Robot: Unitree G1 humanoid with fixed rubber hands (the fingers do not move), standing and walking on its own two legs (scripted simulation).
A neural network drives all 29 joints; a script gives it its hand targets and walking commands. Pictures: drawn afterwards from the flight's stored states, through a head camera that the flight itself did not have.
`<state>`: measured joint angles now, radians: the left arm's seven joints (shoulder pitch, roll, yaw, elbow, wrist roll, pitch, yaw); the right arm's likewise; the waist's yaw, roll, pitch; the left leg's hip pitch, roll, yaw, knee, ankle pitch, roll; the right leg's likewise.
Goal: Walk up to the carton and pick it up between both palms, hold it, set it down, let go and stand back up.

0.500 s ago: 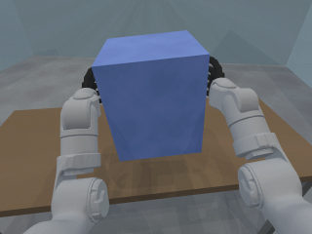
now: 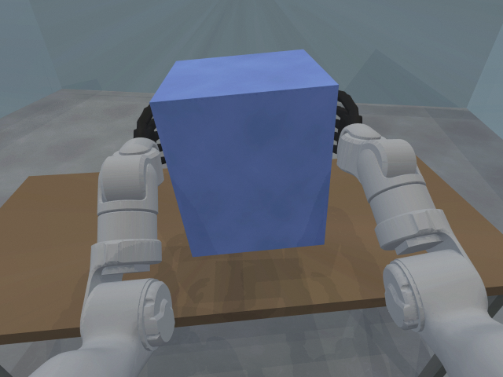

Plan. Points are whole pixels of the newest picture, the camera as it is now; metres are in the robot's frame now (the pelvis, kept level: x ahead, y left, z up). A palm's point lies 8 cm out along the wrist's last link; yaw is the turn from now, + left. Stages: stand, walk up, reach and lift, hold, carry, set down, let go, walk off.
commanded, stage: hold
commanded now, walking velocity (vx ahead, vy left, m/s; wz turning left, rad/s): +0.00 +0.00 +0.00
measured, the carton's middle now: (248, 151) +0.40 +0.01 +0.24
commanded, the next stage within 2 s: none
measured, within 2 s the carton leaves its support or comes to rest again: neither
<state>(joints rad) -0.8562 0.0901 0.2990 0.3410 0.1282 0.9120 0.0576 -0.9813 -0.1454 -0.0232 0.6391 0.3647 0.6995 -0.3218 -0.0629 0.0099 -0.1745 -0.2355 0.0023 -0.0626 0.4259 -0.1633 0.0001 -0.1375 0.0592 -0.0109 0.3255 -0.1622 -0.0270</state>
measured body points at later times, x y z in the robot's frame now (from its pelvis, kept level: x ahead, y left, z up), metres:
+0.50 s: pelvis +0.00 +0.00 +0.00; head -0.08 +0.02 +0.44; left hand +0.38 +0.16 +0.26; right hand +0.39 -0.14 +0.27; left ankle +0.04 +0.11 -0.74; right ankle +0.01 -0.10 -0.74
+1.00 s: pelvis +0.00 -0.01 +0.00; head -0.07 +0.00 +0.44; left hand +0.38 +0.16 +0.25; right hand +0.39 -0.14 +0.27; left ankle +0.04 +0.11 -0.74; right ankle +0.01 -0.10 -0.74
